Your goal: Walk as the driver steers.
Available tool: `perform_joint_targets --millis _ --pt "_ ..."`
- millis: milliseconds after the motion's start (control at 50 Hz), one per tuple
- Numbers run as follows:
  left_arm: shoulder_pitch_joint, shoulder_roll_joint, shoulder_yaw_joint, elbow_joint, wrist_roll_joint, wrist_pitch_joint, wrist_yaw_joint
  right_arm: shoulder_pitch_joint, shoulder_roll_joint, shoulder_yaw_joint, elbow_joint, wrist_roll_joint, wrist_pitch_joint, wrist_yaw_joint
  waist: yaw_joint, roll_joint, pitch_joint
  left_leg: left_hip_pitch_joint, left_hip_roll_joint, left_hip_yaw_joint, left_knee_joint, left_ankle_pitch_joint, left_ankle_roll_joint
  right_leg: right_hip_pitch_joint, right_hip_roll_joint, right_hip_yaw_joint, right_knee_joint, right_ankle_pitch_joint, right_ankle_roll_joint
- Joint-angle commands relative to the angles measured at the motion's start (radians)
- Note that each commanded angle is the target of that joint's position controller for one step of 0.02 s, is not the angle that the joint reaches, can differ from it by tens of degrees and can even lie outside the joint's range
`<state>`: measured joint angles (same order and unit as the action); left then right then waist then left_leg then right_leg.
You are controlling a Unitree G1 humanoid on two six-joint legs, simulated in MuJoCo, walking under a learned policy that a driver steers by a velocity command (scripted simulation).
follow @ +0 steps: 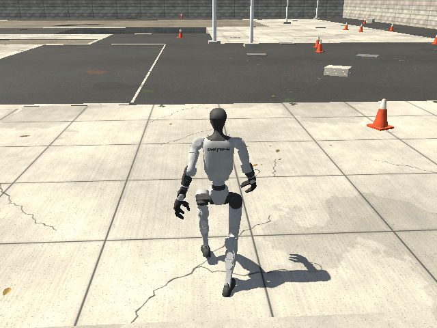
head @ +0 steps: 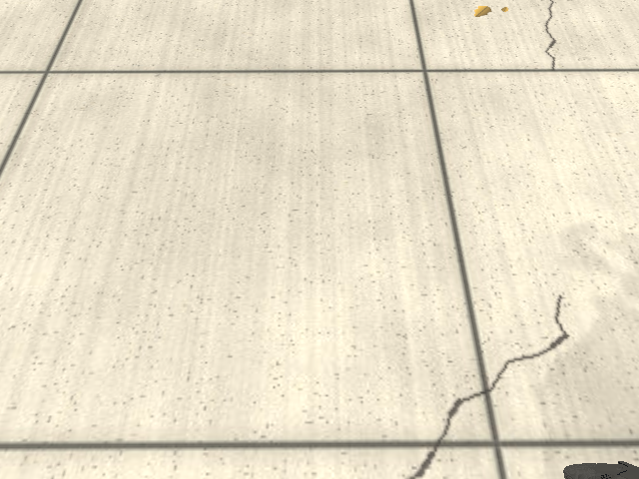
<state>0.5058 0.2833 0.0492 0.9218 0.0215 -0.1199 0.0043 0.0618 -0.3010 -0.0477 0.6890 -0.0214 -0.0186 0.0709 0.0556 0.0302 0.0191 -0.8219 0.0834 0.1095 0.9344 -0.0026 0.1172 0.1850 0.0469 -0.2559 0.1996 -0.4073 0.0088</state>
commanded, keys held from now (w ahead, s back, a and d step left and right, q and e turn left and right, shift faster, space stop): w+q+shift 0.06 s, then q+shift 0.28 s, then e+shift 0.66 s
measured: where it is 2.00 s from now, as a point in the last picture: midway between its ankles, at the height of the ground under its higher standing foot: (380, 263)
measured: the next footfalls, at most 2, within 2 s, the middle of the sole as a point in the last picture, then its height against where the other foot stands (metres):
left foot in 0.10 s outside the picture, level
right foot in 0.48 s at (343, 404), level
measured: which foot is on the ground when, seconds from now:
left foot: up 0.00-0.08, down 0.10-0.48, up 0.50-0.82, down 0.84-1.00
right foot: down 0.00-0.10, up 0.12-0.46, down 0.48-0.88, up 0.90-1.00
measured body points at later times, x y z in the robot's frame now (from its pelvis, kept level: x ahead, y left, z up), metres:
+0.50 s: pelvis +0.40 +0.02 -0.01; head +0.42 +0.05 +0.44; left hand +0.52 +0.34 -0.06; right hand +0.61 -0.21 -0.10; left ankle +0.28 +0.03 -0.71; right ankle +0.59 +0.00 -0.72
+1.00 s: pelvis +0.47 +0.07 +0.02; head +0.50 +0.08 +0.47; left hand +0.57 +0.39 -0.07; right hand +0.66 -0.19 -0.06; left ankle +0.48 +0.19 -0.72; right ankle +0.52 -0.05 -0.64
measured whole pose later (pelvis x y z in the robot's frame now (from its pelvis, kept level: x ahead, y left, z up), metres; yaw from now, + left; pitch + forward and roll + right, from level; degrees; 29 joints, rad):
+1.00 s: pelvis +0.47 +0.07 +0.02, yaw +3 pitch +1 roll +0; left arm 0.24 0.37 0.12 0.62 -0.03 0.05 0.02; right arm 0.12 -0.26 -0.06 0.68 -0.02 0.00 -0.05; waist 0.02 -0.04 0.04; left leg -0.26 -0.03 -0.04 0.45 -0.20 0.01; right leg -0.60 0.12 0.15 1.09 -0.38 0.06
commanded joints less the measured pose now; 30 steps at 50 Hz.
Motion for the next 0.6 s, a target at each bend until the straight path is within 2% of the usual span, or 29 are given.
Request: perform_joint_targets --millis 20,40,60,80,100,120,140,160,180,200,220,240,260,280,300,340,360,380,400,420,440,460,480,500,520,540,560,580,600 --pt "-0.112 0.135 0.011 -0.094 -0.004 -0.020 0.022 0.018 -0.012 0.019 -0.045 0.002 -0.008 0.018 -0.113 -0.087 0.061 0.325 -0.115 0.117 -0.164 0.081 0.042 -0.207 -0.224 -0.030 0.026 1.315 -0.015" --pt "-0.128 0.176 0.022 -0.104 -0.001 -0.008 0.034 0.100 -0.038 0.011 -0.023 0.003 -0.006 0.013 -0.166 -0.122 0.006 0.422 -0.148 0.117 -0.173 0.042 0.054 -0.178 -0.244 -0.023 0.142 1.447 -0.010" --pt "-0.172 0.212 0.033 -0.122 0.005 0.010 0.043 0.259 -0.084 -0.008 0.020 0.002 -0.006 0.005 -0.257 -0.141 -0.084 0.593 -0.180 0.095 -0.169 0.002 0.076 -0.186 -0.265 -0.006 0.345 1.523 -0.014" --pt "-0.235 0.225 0.040 -0.147 0.008 0.029 0.044 0.492 -0.133 -0.035 0.092 -0.005 -0.007 -0.010 -0.357 -0.120 -0.174 0.816 -0.194 0.041 -0.214 -0.008 0.109 -0.257 -0.268 0.020 0.654 1.484 -0.021" --pt "-0.247 0.193 0.039 -0.144 0.001 0.037 0.026 0.557 -0.164 -0.058 0.125 0.000 -0.009 -0.037 -0.357 -0.003 -0.170 0.968 -0.154 -0.060 -0.341 0.049 0.142 -0.409 -0.150 0.015 1.039 0.814 -0.011" --pt "-0.224 0.049 0.002 -0.190 0.020 0.027 0.011 0.478 -0.252 -0.079 0.122 0.006 -0.002 -0.057 -0.221 0.235 -0.080 1.070 -0.010 -0.283 -0.227 0.586 0.174 -0.775 0.019 0.060 1.453 -0.134 0.026" --pt "-0.113 0.059 -0.009 -0.282 -0.014 0.018 0.015 0.443 -0.335 -0.099 0.070 -0.013 0.001 -0.057 -0.150 0.209 -0.355 1.294 0.171 -0.678 -0.374 0.670 0.373 -0.960 0.024 0.277 1.610 -0.129 0.040" --pt "-0.148 0.096 -0.019 -0.286 -0.002 0.005 0.021 0.371 -0.298 -0.103 0.024 -0.001 0.006 -0.064 -0.141 0.038 -0.347 1.215 0.195 -0.812 -0.516 0.400 0.370 -0.996 -0.019 0.342 1.546 -0.060 0.026" --pt "-0.187 0.110 -0.019 -0.278 0.005 0.003 0.021 0.311 -0.226 -0.084 0.023 0.006 0.007 -0.073 -0.093 -0.080 -0.163 1.006 0.162 -0.753 -0.574 0.328 0.328 -0.989 -0.056 0.339 1.441 -0.015 0.026" --pt "-0.268 0.139 0.005 -0.323 -0.037 -0.023 0.024 0.193 -0.142 -0.060 -0.060 0.048 -0.041 -0.048 -0.060 -0.157 -0.126 0.860 0.121 -0.792 -0.641 0.164 0.311 -0.936 -0.040 0.422 1.380 -0.040 0.033" --pt "-0.273 0.153 0.013 -0.317 -0.032 -0.019 0.030 0.136 -0.143 -0.057 -0.064 0.054 -0.066 -0.039 -0.010 -0.180 -0.064 0.717 0.098 -0.714 -0.641 0.272 0.277 -0.881 -0.074 0.429 1.285 -0.021 0.044" --pt "-0.266 0.153 0.020 -0.329 -0.024 -0.004 0.033 0.105 -0.153 -0.061 -0.074 0.045 -0.074 -0.042 0.026 -0.150 -0.037 0.619 0.067 -0.650 -0.654 0.340 0.266 -0.832 -0.091 0.427 1.194 -0.016 0.062" --pt "-0.294 0.152 0.023 -0.340 -0.010 0.004 0.037 0.089 -0.140 -0.058 -0.076 0.053 -0.074 -0.049 0.030 -0.166 -0.008 0.508 0.008 -0.557 -0.655 0.391 0.236 -0.769 -0.103 0.404 1.043 -0.006 0.073" --pt "-0.355 0.117 0.017 -0.366 0.005 0.004 0.041 0.094 -0.140 -0.061 -0.070 0.060 -0.071 -0.063 0.019 -0.168 0.012 0.431 -0.061 -0.480 -0.620 0.501 0.193 -0.721 -0.086 0.368 0.889 0.023 0.082" --pt "-0.415 0.066 0.005 -0.392 0.011 0.007 0.040 0.111 -0.153 -0.069 -0.060 0.062 -0.055 -0.083 0.000 -0.138 0.001 0.413 -0.121 -0.429 -0.579 0.590 0.156 -0.700 -0.041 0.323 0.769 0.077 0.090" --pt "-0.453 0.021 -0.007 -0.398 -0.006 0.012 0.034 0.167 -0.170 -0.086 -0.043 0.067 -0.004 -0.122 -0.049 -0.075 -0.111 0.427 -0.203 -0.371 -0.499 0.570 0.042 -0.576 0.055 0.284 0.522 0.299 0.093" --pt "-0.444 0.020 -0.006 -0.384 -0.020 0.013 0.025 0.202 -0.156 -0.084 -0.029 0.067 0.015 -0.138 -0.069 -0.042 -0.156 0.464 -0.203 -0.342 -0.466 0.497 -0.006 -0.542 0.073 0.258 0.432 0.429 0.095" --pt "-0.460 0.020 -0.005 -0.377 -0.027 0.012 0.013 0.247 -0.129 -0.078 -0.017 0.061 0.025 -0.148 -0.103 -0.008 -0.175 0.486 -0.190 -0.339 -0.449 0.408 -0.033 -0.512 0.075 0.244 0.387 0.548 0.093" --pt "-0.483 0.020 -0.006 -0.379 -0.026 0.010 0.003 0.279 -0.097 -0.068 -0.007 0.054 0.028 -0.152 -0.127 0.031 -0.166 0.499 -0.173 -0.350 -0.434 0.326 -0.041 -0.499 0.063 0.250 0.361 0.622 0.087" --pt "-0.496 0.030 -0.002 -0.381 -0.018 0.006 -0.004 0.291 -0.061 -0.058 -0.003 0.044 0.027 -0.153 -0.136 0.064 -0.151 0.526 -0.157 -0.367 -0.405 0.275 -0.042 -0.500 0.049 0.262 0.337 0.656 0.075" --pt "-0.476 0.047 0.006 -0.373 -0.008 0.000 -0.008 0.279 -0.034 -0.050 -0.008 0.031 0.023 -0.152 -0.118 0.090 -0.148 0.569 -0.141 -0.381 -0.352 0.281 -0.045 -0.487 0.040 0.271 0.303 0.663 0.055" --pt "-0.401 0.058 0.015 -0.344 -0.001 -0.011 -0.012 0.239 -0.019 -0.043 -0.017 0.021 0.017 -0.148 -0.063 0.095 -0.159 0.603 -0.136 -0.364 -0.262 0.328 -0.061 -0.429 0.030 0.265 0.234 0.711 0.026" --pt "-0.274 0.069 0.021 -0.298 0.006 -0.021 -0.012 0.189 -0.006 -0.034 -0.034 0.005 0.008 -0.139 0.002 0.079 -0.206 0.606 -0.148 -0.315 -0.099 0.310 -0.091 -0.309 -0.014 0.300 0.195 0.823 -0.027" --pt "-0.206 0.104 0.020 -0.287 0.026 -0.022 -0.012 0.255 0.013 -0.026 -0.048 -0.011 0.004 -0.130 -0.010 -0.154 -0.299 0.398 -0.238 -0.266 0.291 -0.383 -0.162 -0.052 -0.249 0.600 0.284 1.281 -0.220" --pt "-0.239 0.102 0.015 -0.280 0.038 -0.013 -0.019 0.448 -0.015 -0.023 -0.028 0.006 -0.001 -0.096 -0.116 -0.299 -0.412 0.261 -0.226 -0.301 0.408 -0.682 -0.189 0.067 -0.433 0.987 0.246 1.174 -0.407" --pt "-0.324 0.120 0.037 -0.335 0.005 0.006 -0.011 0.366 -0.119 -0.040 -0.024 0.014 0.004 -0.083 -0.069 -0.184 -0.341 0.202 -0.185 -0.295 0.486 -0.605 -0.195 -0.026 -0.392 1.014 0.198 0.857 -0.403" --pt "-0.364 0.125 0.041 -0.361 -0.013 0.030 -0.004 0.215 -0.139 -0.047 -0.059 0.021 0.017 -0.084 -0.040 -0.075 -0.257 0.133 -0.179 -0.279 0.541 -0.538 -0.195 -0.108 -0.339 0.969 0.177 0.539 -0.355" --pt "-0.375 0.127 0.035 -0.375 -0.023 0.052 0.001 0.132 -0.124 -0.044 -0.081 0.004 0.029 -0.091 -0.031 0.030 -0.190 0.134 -0.179 -0.264 0.514 -0.492 -0.188 -0.246 -0.283 0.925 0.121 0.335 -0.307" --pt "-0.389 0.150 0.039 -0.380 -0.027 0.067 0.006 0.107 -0.099 -0.039 -0.105 -0.004 0.038 -0.095 -0.058 0.040 -0.134 0.166 -0.172 -0.270 0.447 -0.450 -0.179 -0.369 -0.239 0.906 0.084 0.190 -0.275"
Over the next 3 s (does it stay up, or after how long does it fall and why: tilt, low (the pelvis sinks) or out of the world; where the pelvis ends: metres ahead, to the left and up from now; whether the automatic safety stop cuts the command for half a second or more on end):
stays up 1.76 0.35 -0.01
